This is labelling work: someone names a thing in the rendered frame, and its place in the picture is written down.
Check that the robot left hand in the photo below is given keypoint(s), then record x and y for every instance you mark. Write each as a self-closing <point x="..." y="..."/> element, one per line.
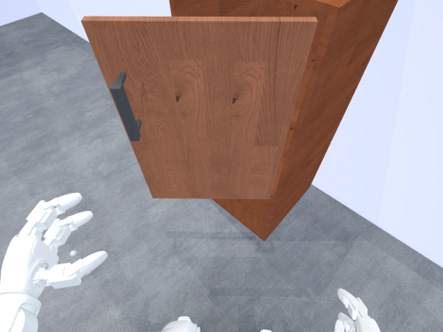
<point x="22" y="265"/>

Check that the handle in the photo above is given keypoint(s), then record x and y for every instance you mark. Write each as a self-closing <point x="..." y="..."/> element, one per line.
<point x="120" y="97"/>

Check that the robot right hand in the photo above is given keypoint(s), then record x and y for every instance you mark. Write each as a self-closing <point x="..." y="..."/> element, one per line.
<point x="358" y="312"/>

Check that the cupboard door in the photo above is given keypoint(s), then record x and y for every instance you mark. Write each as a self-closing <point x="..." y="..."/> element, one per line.
<point x="215" y="96"/>

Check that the robot left shin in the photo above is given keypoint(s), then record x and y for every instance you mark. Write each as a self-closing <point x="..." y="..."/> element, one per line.
<point x="184" y="318"/>

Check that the left robot forearm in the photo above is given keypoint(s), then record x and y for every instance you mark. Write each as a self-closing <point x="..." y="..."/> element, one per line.
<point x="18" y="312"/>

